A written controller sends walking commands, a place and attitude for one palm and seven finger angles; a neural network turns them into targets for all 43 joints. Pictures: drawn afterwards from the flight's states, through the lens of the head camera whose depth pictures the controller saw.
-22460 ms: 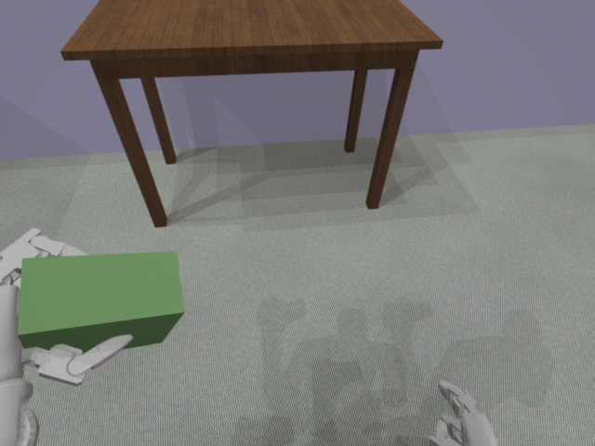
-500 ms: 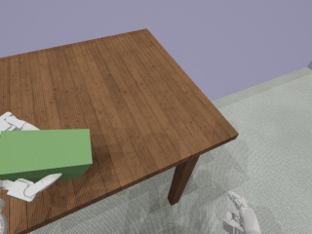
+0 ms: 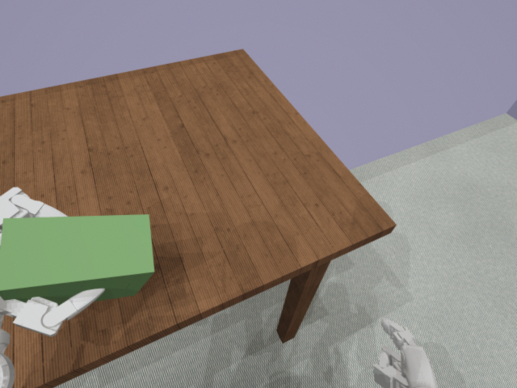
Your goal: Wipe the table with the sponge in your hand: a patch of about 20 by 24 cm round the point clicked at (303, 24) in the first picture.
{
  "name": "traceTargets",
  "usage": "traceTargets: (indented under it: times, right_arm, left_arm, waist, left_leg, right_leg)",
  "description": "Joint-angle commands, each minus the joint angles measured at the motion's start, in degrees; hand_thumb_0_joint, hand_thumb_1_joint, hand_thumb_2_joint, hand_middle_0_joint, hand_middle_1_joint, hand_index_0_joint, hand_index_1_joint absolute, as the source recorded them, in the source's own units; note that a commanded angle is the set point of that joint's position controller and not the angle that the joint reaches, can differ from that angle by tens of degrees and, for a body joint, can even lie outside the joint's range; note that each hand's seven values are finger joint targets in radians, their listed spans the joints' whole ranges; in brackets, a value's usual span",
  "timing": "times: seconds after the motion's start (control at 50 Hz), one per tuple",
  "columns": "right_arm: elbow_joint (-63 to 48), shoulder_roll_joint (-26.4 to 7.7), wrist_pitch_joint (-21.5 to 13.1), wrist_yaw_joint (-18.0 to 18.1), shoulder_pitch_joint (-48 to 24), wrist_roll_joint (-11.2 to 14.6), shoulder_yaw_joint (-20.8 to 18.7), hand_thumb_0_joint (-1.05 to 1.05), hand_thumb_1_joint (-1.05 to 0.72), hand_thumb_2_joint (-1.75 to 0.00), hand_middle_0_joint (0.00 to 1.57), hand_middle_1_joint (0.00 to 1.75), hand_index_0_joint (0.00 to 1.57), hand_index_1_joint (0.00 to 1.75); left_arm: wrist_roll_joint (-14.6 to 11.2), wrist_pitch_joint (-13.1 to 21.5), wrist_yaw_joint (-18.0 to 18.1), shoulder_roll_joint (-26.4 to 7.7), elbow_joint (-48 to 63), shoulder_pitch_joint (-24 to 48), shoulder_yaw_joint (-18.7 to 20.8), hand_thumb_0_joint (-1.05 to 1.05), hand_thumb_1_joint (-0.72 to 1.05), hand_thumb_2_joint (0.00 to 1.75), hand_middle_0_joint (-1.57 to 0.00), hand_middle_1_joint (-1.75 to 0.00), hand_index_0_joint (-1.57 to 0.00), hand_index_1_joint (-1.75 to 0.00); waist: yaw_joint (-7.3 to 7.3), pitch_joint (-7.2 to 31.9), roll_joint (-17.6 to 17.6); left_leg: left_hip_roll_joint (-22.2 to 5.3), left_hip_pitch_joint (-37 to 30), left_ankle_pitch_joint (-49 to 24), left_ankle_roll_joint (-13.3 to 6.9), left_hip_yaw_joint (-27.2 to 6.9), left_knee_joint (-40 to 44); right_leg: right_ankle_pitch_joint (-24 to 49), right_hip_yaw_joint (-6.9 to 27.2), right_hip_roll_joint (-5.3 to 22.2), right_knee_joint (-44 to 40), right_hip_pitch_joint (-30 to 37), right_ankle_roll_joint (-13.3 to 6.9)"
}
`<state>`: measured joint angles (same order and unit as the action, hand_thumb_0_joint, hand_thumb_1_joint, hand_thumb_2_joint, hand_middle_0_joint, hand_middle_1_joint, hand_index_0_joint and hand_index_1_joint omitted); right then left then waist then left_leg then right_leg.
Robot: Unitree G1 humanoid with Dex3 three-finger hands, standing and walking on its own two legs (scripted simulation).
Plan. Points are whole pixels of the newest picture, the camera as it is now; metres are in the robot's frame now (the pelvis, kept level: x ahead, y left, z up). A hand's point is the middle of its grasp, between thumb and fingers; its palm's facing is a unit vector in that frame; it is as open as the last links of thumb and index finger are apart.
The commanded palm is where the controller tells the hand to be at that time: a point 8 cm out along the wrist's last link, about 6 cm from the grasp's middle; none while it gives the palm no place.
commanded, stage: shuffle to correct the standing spot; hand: left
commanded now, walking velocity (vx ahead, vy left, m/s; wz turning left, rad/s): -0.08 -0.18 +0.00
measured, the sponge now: (103, 262) +0.23 +0.20 +0.14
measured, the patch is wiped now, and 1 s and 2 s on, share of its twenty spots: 0.00 0.00 0.00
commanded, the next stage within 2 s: come to a stop and stand still in 0.44 s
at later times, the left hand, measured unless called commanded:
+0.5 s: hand (51, 263) +0.21 +0.24 +0.17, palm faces +0.36 -0.85 -0.39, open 10.1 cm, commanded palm +0.16 +0.28 +0.18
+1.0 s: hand (12, 271) +0.20 +0.28 +0.16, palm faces +0.37 -0.86 -0.36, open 10.1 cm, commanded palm +0.15 +0.30 +0.18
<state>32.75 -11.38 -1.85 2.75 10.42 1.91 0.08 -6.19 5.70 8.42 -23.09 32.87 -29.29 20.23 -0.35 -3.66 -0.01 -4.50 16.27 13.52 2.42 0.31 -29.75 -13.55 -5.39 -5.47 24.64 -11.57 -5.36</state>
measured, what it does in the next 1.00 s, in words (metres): stands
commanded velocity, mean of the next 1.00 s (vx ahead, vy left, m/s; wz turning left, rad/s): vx -0.04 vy -0.09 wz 0.00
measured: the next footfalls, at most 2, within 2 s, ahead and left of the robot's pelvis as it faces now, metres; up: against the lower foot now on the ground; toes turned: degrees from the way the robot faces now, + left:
none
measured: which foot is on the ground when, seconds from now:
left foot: down 0.00-1.00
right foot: down 0.00-1.00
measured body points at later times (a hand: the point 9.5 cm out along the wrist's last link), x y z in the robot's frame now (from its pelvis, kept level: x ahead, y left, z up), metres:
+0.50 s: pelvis +0.00 +0.00 +0.00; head +0.03 +0.00 +0.45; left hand +0.19 +0.28 +0.19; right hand +0.18 -0.23 -0.09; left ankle +0.02 +0.15 -0.74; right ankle +0.00 -0.06 -0.74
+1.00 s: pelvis -0.02 +0.03 +0.00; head +0.00 +0.05 +0.45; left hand +0.18 +0.32 +0.18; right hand +0.13 -0.21 -0.07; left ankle +0.01 +0.14 -0.74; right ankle +0.00 -0.06 -0.74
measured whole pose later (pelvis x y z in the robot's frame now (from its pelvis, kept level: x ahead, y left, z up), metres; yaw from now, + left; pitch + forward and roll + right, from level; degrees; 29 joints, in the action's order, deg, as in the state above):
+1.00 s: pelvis -0.02 +0.03 +0.00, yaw -2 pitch -1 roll -1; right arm 35.0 -12.1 -8.1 3.0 14.2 0.1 0.4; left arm -3.1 11.3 6.6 -21.6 25.8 -24.3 20.4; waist 1.5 -2.2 -1.8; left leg -0.7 15.1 12.6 -0.6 0.7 -28.4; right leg -12.1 -2.8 -3.3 25.5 -12.8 -3.1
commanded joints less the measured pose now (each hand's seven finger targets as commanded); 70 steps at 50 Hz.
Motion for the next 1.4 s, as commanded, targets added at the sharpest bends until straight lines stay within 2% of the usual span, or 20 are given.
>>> traceTargets:
  times: [0.0,0.3,0.48,0.54,0.56,0.58,0.6,0.62,0.66,0.7,0.72,0.76,0.8,0.82,0.86,0.92,0.98,1.1,1.26,1.38]
  right_arm:
    - [-9.35,-6.66,-2.95,0.16,-4.76,-0.04,-2.70,0.00,-0.90,-0.90,0.20,0.30,0.20,0.30]
    - [-9.14,-6.57,-3.31,0.32,-4.67,0.05,-2.55,0.00,-0.90,-0.90,0.20,0.30,0.20,0.30]
    - [-9.36,-6.61,-3.16,0.22,-4.93,0.02,-2.52,0.00,-0.90,-0.90,0.20,0.30,0.20,0.30]
    - [-9.33,-6.41,-3.07,0.16,-4.71,0.23,-2.14,0.00,-0.90,-0.90,0.20,0.30,0.20,0.30]
    - [-3.17,-9.19,-8.48,1.30,7.91,-2.49,-5.72,0.00,-0.90,-0.90,0.20,0.30,0.20,0.30]
    - [-4.37,-5.21,-8.91,1.16,2.35,-1.93,-4.35,0.00,-0.90,-0.90,0.20,0.30,0.20,0.30]
    - [-7.85,-8.45,-10.24,0.59,2.20,-1.23,-5.26,0.00,-0.90,-0.90,0.20,0.30,0.20,0.30]
    - [-8.27,-8.77,-10.30,-0.51,0.96,-0.17,-5.08,0.00,-0.90,-0.90,0.20,0.30,0.20,0.30]
    - [-9.95,-8.99,-9.52,-2.27,-0.20,-0.33,-4.59,0.00,-0.90,-0.90,0.20,0.30,0.20,0.30]
    - [-10.71,-7.88,-10.06,-2.87,-1.47,-0.15,-4.05,0.00,-0.90,-0.90,0.20,0.30,0.20,0.30]
    - [-9.81,-6.90,-10.10,-3.01,-3.05,0.28,-3.14,0.00,-0.90,-0.90,0.20,0.30,0.20,0.30]
    - [-10.18,-7.21,-9.52,-1.85,-3.14,-0.54,-3.28,0.00,-0.90,-0.90,0.20,0.30,0.20,0.30]
    - [-9.50,-6.85,-9.55,-0.61,-3.35,-1.04,-2.89,0.00,-0.90,-0.90,0.20,0.30,0.20,0.30]
    - [-8.30,-6.86,-9.30,-0.16,-4.30,-1.37,-2.27,0.00,-0.90,-0.90,0.20,0.30,0.20,0.30]
    - [-8.08,-7.13,-9.16,0.50,-3.60,-1.74,-2.12,0.00,-0.90,-0.90,0.20,0.30,0.20,0.30]
    - [-7.37,-7.43,-9.77,0.72,-4.86,-1.88,-1.97,0.00,-0.90,-0.90,0.20,0.30,0.20,0.30]
    - [-7.70,-7.65,-10.23,0.09,-3.76,-1.80,-1.90,0.00,-0.90,-0.90,0.20,0.30,0.20,0.30]
    - [-7.55,-7.72,-10.01,-1.10,-2.98,-1.87,-1.89,0.00,-0.90,-0.90,0.20,0.30,0.20,0.30]
    - [-7.93,-6.97,-9.47,-1.08,-3.24,-1.84,-1.67,0.00,-0.90,-0.90,0.20,0.30,0.20,0.30]
    - [-7.98,-7.21,-9.25,-1.13,-3.24,-1.65,-2.01,0.00,-0.90,-0.90,0.20,0.30,0.20,0.30]
  left_arm:
    - [0.08,3.87,0.68,-9.70,10.99,1.55,7.86,0.00,0.10,1.30,-1.20,-1.60,-1.20,-1.60]
    - [0.05,3.61,0.85,-9.06,11.19,4.02,6.59,0.00,0.10,1.30,-1.20,-1.60,-1.20,-1.60]
    - [0.03,3.60,0.70,-9.22,11.19,2.39,6.82,0.00,0.10,1.30,-1.20,-1.60,-1.20,-1.60]
    - [-0.18,3.46,0.75,-8.43,9.89,1.06,6.44,0.00,0.10,1.30,-1.20,-1.60,-1.20,-1.60]
    - [9.36,10.20,-2.12,-53.36,19.26,59.90,39.13,0.00,0.10,1.30,-1.20,-1.60,-1.20,-1.60]
    - [4.29,7.86,-4.77,-22.81,-10.46,32.99,20.05,0.00,0.10,1.30,-1.20,-1.60,-1.20,-1.60]
    - [3.34,7.33,-6.35,-15.23,-17.93,17.73,13.35,0.00,0.10,1.30,-1.20,-1.60,-1.20,-1.60]
    - [1.65,7.52,-6.98,-6.72,-14.45,10.17,4.95,0.00,0.10,1.30,-1.20,-1.60,-1.20,-1.60]
    - [1.72,9.08,-6.12,-7.35,1.67,11.89,4.32,0.00,0.10,1.30,-1.20,-1.60,-1.20,-1.60]
    - [2.12,8.78,-4.74,-7.67,4.38,7.27,4.98,0.00,0.10,1.30,-1.20,-1.60,-1.20,-1.60]
    - [1.81,8.61,-3.50,-7.36,4.20,3.27,5.46,0.00,0.10,1.30,-1.20,-1.60,-1.20,-1.60]
    - [1.79,8.70,-2.23,-11.10,6.23,4.78,9.73,0.00,0.10,1.30,-1.20,-1.60,-1.20,-1.60]
    - [1.56,9.07,-1.49,-11.37,6.34,6.25,10.94,0.00,0.10,1.30,-1.20,-1.60,-1.20,-1.60]
    - [1.78,9.34,-0.66,-13.54,7.76,6.99,12.65,0.00,0.10,1.30,-1.20,-1.60,-1.20,-1.60]
    - [1.63,9.46,-0.46,-10.08,6.45,10.20,9.56,0.00,0.10,1.30,-1.20,-1.60,-1.20,-1.60]
    - [2.83,9.90,-0.34,-9.16,7.10,13.68,7.52,0.00,0.10,1.30,-1.20,-1.60,-1.20,-1.60]
    - [3.67,9.81,-0.74,-6.89,5.26,14.33,4.97,0.00,0.10,1.30,-1.20,-1.60,-1.20,-1.60]
    - [4.27,9.23,-1.26,-5.44,3.54,11.47,3.68,0.00,0.10,1.30,-1.20,-1.60,-1.20,-1.60]
    - [3.64,9.64,-1.27,-7.58,7.66,10.87,5.83,0.00,0.10,1.30,-1.20,-1.60,-1.20,-1.60]
    - [3.74,9.64,-1.30,-7.06,8.56,10.98,4.83,0.00,0.10,1.30,-1.20,-1.60,-1.20,-1.60]
  waist:
    - [0.21,9.49,3.83]
    - [-0.11,8.50,3.06]
    - [0.10,9.67,3.59]
    - [0.04,9.69,3.66]
    - [1.89,2.94,-11.31]
    - [2.02,12.09,-8.29]
    - [4.53,9.95,-1.94]
    - [3.69,12.99,9.78]
    - [3.72,15.83,8.59]
    - [3.96,13.77,-1.16]
    - [3.86,13.77,-3.08]
    - [3.27,11.14,-10.10]
    - [2.40,8.41,-9.35]
    - [1.95,8.25,-5.29]
    - [1.15,7.33,-0.45]
    - [1.06,5.61,8.01]
    - [1.60,5.66,6.03]
    - [1.59,6.82,2.38]
    - [1.44,11.15,4.50]
    - [1.51,10.97,6.26]
  left_leg:
    - [-6.58,-2.58,-9.92,-4.73,-6.66,3.49]
    - [-5.48,-2.81,-3.13,-4.39,-6.55,3.72]
    - [-6.19,-3.27,-9.18,-4.58,-6.80,3.48]
    - [-5.23,-3.17,-5.62,-4.57,-6.31,3.33]
    - [-0.82,2.82,-8.94,-3.40,5.11,-0.15]
    - [4.11,0.16,-11.69,-4.52,3.75,-0.28]
    - [2.26,-2.56,-11.98,-2.71,4.35,-1.31]
    - [0.18,-5.78,-14.24,-4.24,4.34,1.25]
    - [-2.28,-3.61,-18.01,-5.33,1.87,1.19]
    - [0.01,-1.59,-11.01,-4.52,2.31,-0.58]
    - [0.84,-3.37,-7.87,-4.41,2.34,-0.89]
    - [3.20,-0.47,0.26,-3.71,1.80,-3.37]
    - [4.19,-0.66,1.43,-3.30,0.00,-4.89]
    - [3.76,-4.05,0.47,-3.37,-0.72,-2.63]
    - [3.25,-5.87,-0.13,-3.85,-2.15,2.00]
    - [1.21,-5.28,3.73,-4.92,-3.80,7.38]
    - [-0.43,0.86,7.20,-5.52,-6.23,11.68]
    - [-0.36,1.21,2.55,-4.96,-6.57,11.99]
    - [-0.40,-4.82,-14.23,-3.76,-5.93,9.24]
    - [-1.34,-6.54,-19.83,-2.32,-6.43,8.97]
  right_leg:
    - [12.79,8.74,11.21,-4.28,4.53,4.00]
    - [8.54,10.06,11.77,-5.51,1.88,2.76]
    - [12.22,9.03,11.50,-4.65,3.70,3.15]
    - [9.94,9.57,11.80,-5.49,3.39,3.03]
    - [25.68,9.41,9.60,-10.68,-0.06,13.18]
    - [28.15,10.45,12.92,-4.81,3.45,6.95]
    - [36.55,15.35,12.78,-3.92,2.20,8.51]
    - [35.67,12.09,12.30,1.65,3.12,9.39]
    - [25.25,9.65,10.86,5.15,6.39,10.58]
    - [18.69,10.25,10.84,-0.03,5.53,10.48]
    - [16.52,10.68,10.83,-2.02,3.71,9.72]
    - [5.21,14.20,13.36,-7.76,0.87,7.98]
    - [-6.80,18.16,15.40,-11.98,-3.65,4.46]
    - [-9.87,17.93,14.64,-11.68,-6.99,2.95]
    - [-12.91,14.86,12.04,-10.21,-7.00,2.83]
    - [-10.14,12.35,8.62,-8.37,-5.17,3.76]
    - [-4.48,9.18,6.97,-4.96,2.53,4.51]
    - [1.63,7.75,6.88,-4.64,5.55,4.42]
    - [12.38,6.24,7.26,-2.24,7.32,4.43]
    - [11.91,5.67,7.38,-1.35,6.75,4.44]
